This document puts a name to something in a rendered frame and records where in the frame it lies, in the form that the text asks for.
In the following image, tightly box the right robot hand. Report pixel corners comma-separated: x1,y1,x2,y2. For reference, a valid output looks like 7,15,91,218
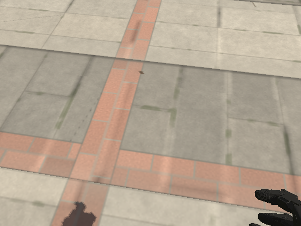
249,189,301,226

